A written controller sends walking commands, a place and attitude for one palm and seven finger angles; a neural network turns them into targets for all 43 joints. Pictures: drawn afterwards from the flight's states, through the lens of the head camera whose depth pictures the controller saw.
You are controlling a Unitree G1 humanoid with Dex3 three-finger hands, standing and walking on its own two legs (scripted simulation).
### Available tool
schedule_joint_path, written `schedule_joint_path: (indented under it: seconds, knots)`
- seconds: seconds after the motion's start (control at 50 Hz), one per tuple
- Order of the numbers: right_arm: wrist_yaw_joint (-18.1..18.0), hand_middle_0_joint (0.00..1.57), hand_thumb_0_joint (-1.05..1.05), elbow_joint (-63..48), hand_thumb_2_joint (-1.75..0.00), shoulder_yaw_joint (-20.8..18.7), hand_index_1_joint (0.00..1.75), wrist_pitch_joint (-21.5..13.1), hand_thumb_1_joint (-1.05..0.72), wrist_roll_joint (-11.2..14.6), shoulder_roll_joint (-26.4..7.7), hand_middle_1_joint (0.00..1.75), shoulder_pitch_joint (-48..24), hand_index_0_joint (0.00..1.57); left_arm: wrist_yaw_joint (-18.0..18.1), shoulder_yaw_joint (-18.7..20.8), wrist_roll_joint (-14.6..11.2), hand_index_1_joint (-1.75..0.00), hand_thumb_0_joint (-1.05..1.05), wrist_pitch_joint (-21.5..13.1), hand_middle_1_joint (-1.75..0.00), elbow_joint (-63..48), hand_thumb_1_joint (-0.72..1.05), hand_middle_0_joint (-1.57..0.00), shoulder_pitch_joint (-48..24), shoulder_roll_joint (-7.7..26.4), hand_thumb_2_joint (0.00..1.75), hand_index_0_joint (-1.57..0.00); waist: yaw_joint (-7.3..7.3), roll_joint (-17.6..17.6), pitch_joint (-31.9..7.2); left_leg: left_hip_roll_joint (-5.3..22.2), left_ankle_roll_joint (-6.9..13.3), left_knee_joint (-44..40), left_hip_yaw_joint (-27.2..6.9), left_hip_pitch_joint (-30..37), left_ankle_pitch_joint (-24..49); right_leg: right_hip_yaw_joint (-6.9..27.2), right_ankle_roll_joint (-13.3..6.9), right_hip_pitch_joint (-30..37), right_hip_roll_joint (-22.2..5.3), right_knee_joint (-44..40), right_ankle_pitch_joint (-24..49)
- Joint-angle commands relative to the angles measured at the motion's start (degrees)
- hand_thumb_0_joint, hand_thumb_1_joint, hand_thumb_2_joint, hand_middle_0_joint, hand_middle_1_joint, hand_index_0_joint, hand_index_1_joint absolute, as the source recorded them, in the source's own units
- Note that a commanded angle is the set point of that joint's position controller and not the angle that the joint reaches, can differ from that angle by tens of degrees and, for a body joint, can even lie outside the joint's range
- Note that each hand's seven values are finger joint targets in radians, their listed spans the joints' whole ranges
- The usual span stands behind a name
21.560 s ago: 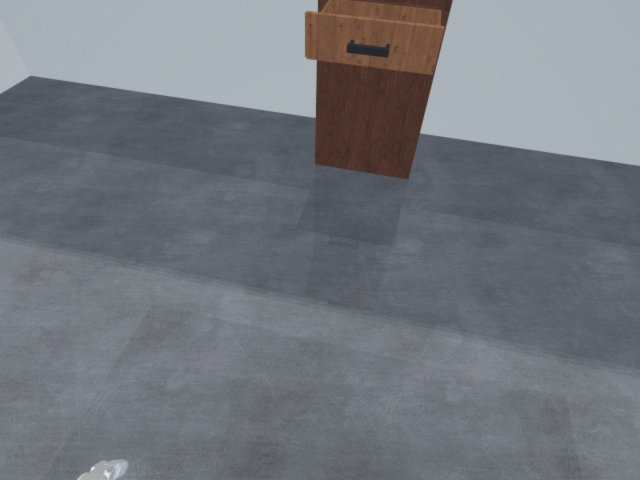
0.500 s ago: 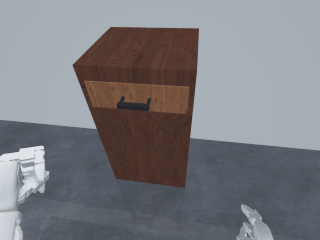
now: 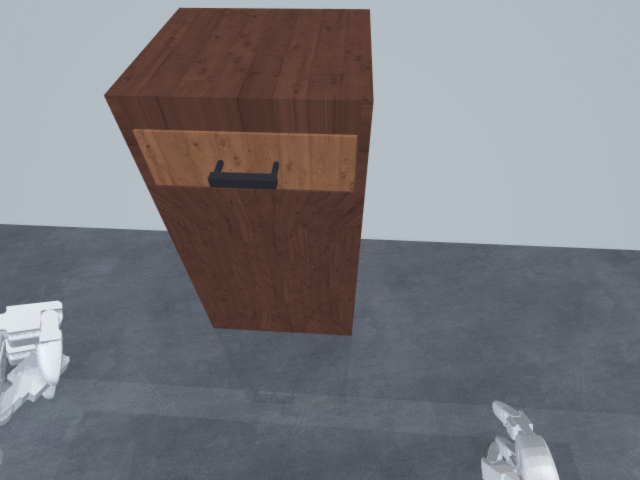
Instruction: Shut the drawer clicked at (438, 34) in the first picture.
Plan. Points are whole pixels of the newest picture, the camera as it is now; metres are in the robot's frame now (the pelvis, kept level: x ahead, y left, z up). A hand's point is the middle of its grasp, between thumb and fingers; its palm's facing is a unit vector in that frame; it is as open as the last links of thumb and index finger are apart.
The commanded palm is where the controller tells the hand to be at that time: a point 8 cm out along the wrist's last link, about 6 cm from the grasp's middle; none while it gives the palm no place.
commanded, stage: step back with the hand held close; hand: left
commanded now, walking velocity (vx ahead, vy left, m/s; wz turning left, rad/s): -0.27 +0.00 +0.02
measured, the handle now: (245, 173) +0.67 +0.20 -0.03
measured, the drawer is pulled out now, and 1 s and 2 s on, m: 0.00 0.00 0.00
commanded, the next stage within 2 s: stop stepping back and stand still in 0.94 s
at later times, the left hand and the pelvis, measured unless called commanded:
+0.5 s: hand (22, 425) +0.14 +0.24 +0.16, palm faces +0.38 -0.78 -0.49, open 3.3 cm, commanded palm +0.06 +0.28 +0.18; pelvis -0.06 +0.00 -0.01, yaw +2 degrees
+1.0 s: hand out of the picture +0.05 +0.26 +0.17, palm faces +0.44 -0.77 -0.45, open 3.3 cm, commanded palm -0.01 +0.28 +0.18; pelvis -0.13 +0.00 -0.02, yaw +1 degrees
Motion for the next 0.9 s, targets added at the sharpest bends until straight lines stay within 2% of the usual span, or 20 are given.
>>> schedule_joint_path:
  seconds: [0.0, 0.06, 0.14, 0.22, 0.28, 0.32, 0.38, 0.44, 0.48, 0.52, 0.54, 0.58, 0.62, 0.68, 0.72, 0.74, 0.76, 0.78, 0.82, 0.88]
  knots:
    - [-0.85, 0.2, 0.0, -9.72, -0.9, -2.09, 0.3, -3.32, -0.9, 0.13, -6.2, 0.3, -6.23, 0.2, 1.87, 6.89, -0.05, -1.6, 0.0, -3.8, -1.6, -11.54, 0.9, -1.4, -1.78, 7.84, 0.9, -1.4, 0.53, 1.82, -6.46, 4.53, 2.21, -7.91, -3.74, -11.35, 5.72, 0.55, -1.52, 12.04, 1.87, 3.27, 8.77]
    - [-0.93, 0.2, 0.0, -9.89, -0.9, -2.0, 0.3, -3.89, -0.9, 0.16, -6.3, 0.3, -6.11, 0.2, 2.2, 7.02, 0.59, -1.6, 0.0, -4.33, -1.6, -11.42, 0.9, -1.4, -2.39, 7.84, 0.9, -1.4, 0.47, 1.88, -4.82, 4.7, 3.14, -9.08, -4.53, -17.95, -5.31, 1.5, -1.53, 13.69, 1.86, 4.07, 4.63]
    - [-0.82, 0.2, 0.0, -9.86, -0.9, -2.06, 0.3, -4.64, -0.9, 0.19, -6.14, 0.3, -5.31, 0.2, 2.54, 7.54, 1.04, -1.6, 0.0, -5.2, -1.6, -12.62, 0.9, -1.4, -3.46, 8.38, 0.9, -1.4, 0.12, -1.07, -4.22, 3.38, 3.17, -6.49, -4.24, -19.71, -13.22, 4.09, -1.97, 11.06, 0.71, 0.02, -2.91]
    - [-0.84, 0.2, 0.0, -9.36, -0.9, -2.17, 0.3, -5.27, -0.9, -0.21, -6.27, 0.3, -4.66, 0.2, 3.08, 7.74, 1.17, -1.6, 0.0, -6.24, -1.6, -13.1, 0.9, -1.4, -4.26, 9.07, 0.9, -1.4, -0.36, -1.93, -3.38, 2.49, 2.57, -2.74, -4.16, -15.6, -14.79, 5.78, -2.89, 2.78, -0.55, -5.41, -13.95]
    - [-0.95, 0.2, 0.0, -8.48, -0.9, -2.14, 0.3, -5.35, -0.9, -0.24, -5.96, 0.3, -3.8, 0.2, 3.77, 7.73, 0.9, -1.6, 0.0, -6.82, -1.6, -12.23, 0.9, -1.4, -3.66, 9.0, 0.9, -1.4, -0.48, -3.35, -4.48, 1.85, 1.82, 0.66, -3.43, -11.17, -12.81, 5.64, -3.34, -2.08, -1.64, -7.67, -17.86]
    - [-1.13, 0.2, 0.0, -8.24, -0.9, -2.12, 0.3, -5.61, -0.9, -0.28, -6.09, 0.3, -3.61, 0.2, 4.03, 7.26, 0.78, -1.6, 0.0, -7.25, -1.6, -13.2, 0.9, -1.4, -4.07, 8.96, 0.9, -1.4, -0.86, -1.9, -4.79, 2.24, 1.72, 0.84, -4.47, -9.25, -13.14, 4.97, -3.52, -4.82, -1.89, -7.64, -19.66]
    - [-1.35, 0.2, 0.0, -8.29, -0.9, -2.14, 0.3, -6.07, -0.9, -0.27, -6.64, 0.3, -3.85, 0.2, 4.41, 7.57, 1.01, -1.6, 0.0, -7.76, -1.6, -13.3, 0.9, -1.4, -3.01, 8.85, 0.9, -1.4, -0.93, 1.87, -4.34, 4.94, 2.9, -5.76, -7.6, -14.47, -15.56, 2.46, -2.2, -0.39, 1.37, -2.0, -15.6]
    - [-1.38, 0.2, 0.0, -9.4, -0.9, -2.28, 0.3, -6.71, -0.9, 0.17, -6.81, 0.3, -5.69, 0.2, 4.27, 9.35, 2.12, -1.6, 0.0, -8.04, -1.6, -14.19, 0.9, -1.4, -2.59, 9.58, 0.9, -1.4, -0.02, 8.53, -5.55, 10.28, 6.13, -15.08, -12.98, -29.34, -17.84, 0.79, -0.9, 15.85, 6.18, 14.61, 0.44]
    - [-1.01, 0.2, 0.0, -9.76, -0.9, -2.75, 0.3, -7.44, -0.9, 0.2, -6.57, 0.3, -6.17, 0.2, 3.84, 10.4, 2.58, -1.6, 0.0, -8.29, -1.6, -14.5, 0.9, -1.4, -1.34, 10.14, 0.9, -1.4, 0.51, 7.78, -7.38, 10.23, 6.67, -11.53, -11.54, -32.55, -14.75, 2.46, -0.86, 20.09, 6.12, 16.86, 7.29]
    - [-0.72, 0.2, 0.0, -9.9, -0.9, -3.19, 0.3, -8.04, -0.9, 0.14, -7.05, 0.3, -5.87, 0.2, 3.34, 11.45, 3.16, -1.6, 0.0, -8.92, -1.6, -13.47, 0.9, -1.4, -1.29, 10.45, 0.9, -1.4, 0.24, 6.09, -4.29, 8.41, 6.62, -9.23, -10.95, -39.26, -22.57, 5.91, -1.62, 22.07, 5.38, 14.13, 6.39]
    - [-0.45, 0.2, 0.0, -9.05, -0.9, -2.89, 0.3, -7.92, -0.9, 0.06, -6.21, 0.3, -4.54, 0.2, 2.94, 10.49, 2.45, -1.6, 0.0, -9.03, -1.6, -14.18, 0.9, -1.4, -0.44, 9.84, 0.9, -1.4, -0.32, 1.84, -4.67, 5.4, 4.67, -5.13, -8.45, -31.11, -14.46, 7.69, -2.86, 15.53, 3.39, 9.83, 12.61]
    - [0.06, 0.2, 0.0, -7.62, -0.9, -3.15, 0.3, -7.59, -0.9, -0.37, -5.72, 0.3, -3.92, 0.2, 2.51, 10.39, 1.26, -1.6, 0.0, -9.09, -1.6, -14.87, 0.9, -1.4, -0.67, 10.44, 0.9, -1.4, -0.69, -3.37, -9.09, 2.3, 2.18, 1.74, -4.57, -18.63, -4.28, 10.97, -4.12, 7.43, -0.56, 3.66, 15.42]
    - [0.47, 0.2, 0.0, -6.96, -0.9, -3.5, 0.3, -6.9, -0.9, -0.21, -5.38, 0.3, -3.39, 0.2, 2.56, 9.98, 0.47, -1.6, 0.0, -8.81, -1.6, -16.22, 0.9, -1.4, -1.33, 10.87, 0.9, -1.4, -1.0, -7.43, -11.04, -0.09, 0.45, 8.85, -2.8, -10.04, -5.82, 14.13, -6.57, -1.03, -4.78, -4.04, 4.35]
    - [0.37, 0.2, 0.0, -5.97, -0.9, -3.15, 0.3, -5.33, -0.9, -0.35, -4.43, 0.3, -4.08, 0.2, 3.47, 10.22, -0.03, -1.6, 0.0, -8.34, -1.6, -15.67, 0.9, -1.4, -1.22, 11.35, 0.9, -1.4, -1.32, -9.6, -8.93, -0.6, -0.07, 13.36, -2.27, -1.28, -5.79, 12.01, -7.4, -14.39, -6.73, -9.07, -11.32]
    - [-0.25, 0.2, 0.0, -6.28, -0.9, -2.97, 0.3, -5.18, -0.9, -0.53, -5.12, 0.3, -4.48, 0.2, 3.67, 9.78, -0.03, -1.6, 0.0, -8.85, -1.6, -16.92, 0.9, -1.4, -1.71, 10.83, 0.9, -1.4, -1.8, -2.75, -7.47, 2.68, 1.28, 3.82, -6.61, -1.89, -7.62, 7.4, -4.92, -15.17, -1.88, -3.68, -13.48]
    - [-0.61, 0.2, 0.0, -7.14, -0.9, -2.96, 0.3, -5.61, -0.9, -0.51, -6.16, 0.3, -4.92, 0.2, 3.67, 9.97, 0.17, -1.6, 0.0, -9.45, -1.6, -17.51, 0.9, -1.4, -1.65, 10.65, 0.9, -1.4, -1.91, 4.45, -6.21, 7.42, 3.37, -4.73, -12.75, -8.45, -13.92, 4.5, -2.83, -11.42, 2.84, 4.06, -14.95]
    - [-0.95, 0.2, 0.0, -8.21, -0.9, -3.01, 0.3, -6.69, -0.9, -0.78, -7.39, 0.3, -6.17, 0.2, 3.52, 10.53, 1.06, -1.6, 0.0, -10.0, -1.6, -17.93, 0.9, -1.4, -1.71, 9.93, 0.9, -1.4, -1.44, 15.08, -6.86, 15.21, 7.1, -17.6, -21.32, -24.15, -27.91, 1.67, -0.93, 3.23, 8.72, 19.39, -12.14]
    - [-1.19, 0.2, 0.0, -8.23, -0.9, -3.17, 0.3, -7.54, -0.9, -0.77, -6.96, 0.3, -6.39, 0.2, 3.38, 11.09, 1.68, -1.6, 0.0, -10.06, -1.6, -17.87, 0.9, -1.4, -2.77, 9.8, 0.9, -1.4, -0.78, 17.86, -7.77, 19.97, 9.89, -23.19, -26.53, -33.44, -33.97, 2.2, -0.8, 11.47, 11.36, 32.84, -11.48]
    - [-0.62, 0.2, 0.0, -7.76, -0.9, -3.8, 0.3, -8.51, -0.9, -0.37, -5.8, 0.3, -5.83, 0.2, 2.96, 11.27, 1.24, -1.6, 0.0, -9.8, -1.6, -17.25, 0.9, -1.4, -3.71, 10.63, 0.9, -1.4, -0.3, 9.28, -9.1, 19.02, 10.19, -16.49, -22.02, -27.31, -21.62, 5.04, -1.39, 7.11, 10.14, 34.58, -15.39]
    - [0.78, 0.2, 0.0, -5.92, -0.9, -3.28, 0.3, -9.57, -0.9, -1.06, -5.37, 0.3, -5.42, 0.2, 2.63, 7.93, -0.25, -1.6, 0.0, -8.89, -1.6, -15.94, 0.9, -1.4, -0.89, 7.97, 0.9, -1.4, 0.28, 11.37, -6.24, 14.49, 6.09, -14.64, -14.91, -18.3, -15.38, 1.17, -3.25, 3.2, 8.76, 17.47, -21.02]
